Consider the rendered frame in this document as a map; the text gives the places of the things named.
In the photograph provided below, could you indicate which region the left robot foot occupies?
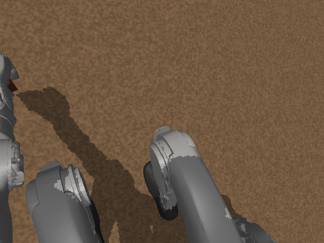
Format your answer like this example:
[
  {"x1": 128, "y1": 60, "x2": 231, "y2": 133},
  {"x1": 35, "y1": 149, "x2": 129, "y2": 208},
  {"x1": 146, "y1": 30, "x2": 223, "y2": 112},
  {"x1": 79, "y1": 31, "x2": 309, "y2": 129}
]
[{"x1": 89, "y1": 198, "x2": 105, "y2": 243}]

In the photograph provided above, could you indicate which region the cube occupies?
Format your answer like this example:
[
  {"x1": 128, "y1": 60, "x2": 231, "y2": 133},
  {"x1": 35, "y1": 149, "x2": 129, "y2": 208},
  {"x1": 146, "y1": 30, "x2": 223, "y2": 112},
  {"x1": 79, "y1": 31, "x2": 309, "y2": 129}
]
[{"x1": 7, "y1": 79, "x2": 18, "y2": 92}]

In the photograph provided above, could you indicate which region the right robot foot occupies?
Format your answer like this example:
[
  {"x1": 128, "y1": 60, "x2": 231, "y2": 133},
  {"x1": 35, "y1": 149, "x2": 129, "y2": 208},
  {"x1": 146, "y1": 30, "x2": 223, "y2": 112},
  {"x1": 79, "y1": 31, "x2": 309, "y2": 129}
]
[{"x1": 143, "y1": 161, "x2": 178, "y2": 221}]

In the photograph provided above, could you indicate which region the left robot hand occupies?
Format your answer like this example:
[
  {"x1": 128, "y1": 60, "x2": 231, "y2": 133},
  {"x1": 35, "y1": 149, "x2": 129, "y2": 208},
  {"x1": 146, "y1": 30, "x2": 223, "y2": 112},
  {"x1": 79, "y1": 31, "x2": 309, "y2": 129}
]
[{"x1": 0, "y1": 54, "x2": 19, "y2": 100}]

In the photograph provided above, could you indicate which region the left robot arm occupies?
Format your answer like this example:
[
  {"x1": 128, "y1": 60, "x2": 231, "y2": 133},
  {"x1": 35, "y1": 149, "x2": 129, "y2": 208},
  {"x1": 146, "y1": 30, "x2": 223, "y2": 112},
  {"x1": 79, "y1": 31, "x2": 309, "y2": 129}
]
[{"x1": 0, "y1": 83, "x2": 24, "y2": 243}]

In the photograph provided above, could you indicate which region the right robot hand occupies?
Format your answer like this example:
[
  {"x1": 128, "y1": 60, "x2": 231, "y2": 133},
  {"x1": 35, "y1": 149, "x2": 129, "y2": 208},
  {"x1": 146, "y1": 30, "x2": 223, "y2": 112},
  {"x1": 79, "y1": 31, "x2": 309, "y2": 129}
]
[{"x1": 232, "y1": 215, "x2": 277, "y2": 243}]

